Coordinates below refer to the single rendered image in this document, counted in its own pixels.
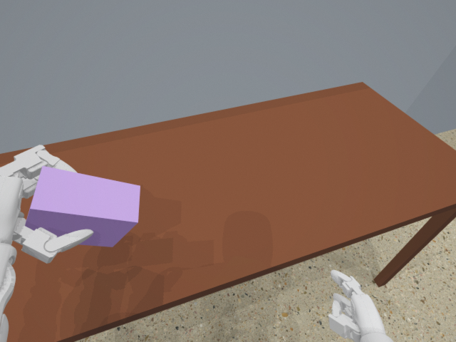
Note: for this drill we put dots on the right robot hand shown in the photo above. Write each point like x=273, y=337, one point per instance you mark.
x=361, y=316

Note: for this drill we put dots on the table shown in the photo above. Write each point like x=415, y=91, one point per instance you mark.
x=232, y=195

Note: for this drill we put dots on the robot left forearm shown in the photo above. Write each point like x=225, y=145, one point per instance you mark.
x=7, y=282

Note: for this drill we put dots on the left robot hand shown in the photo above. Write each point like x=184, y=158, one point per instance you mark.
x=18, y=180

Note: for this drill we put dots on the sponge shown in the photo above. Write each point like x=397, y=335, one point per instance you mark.
x=64, y=202

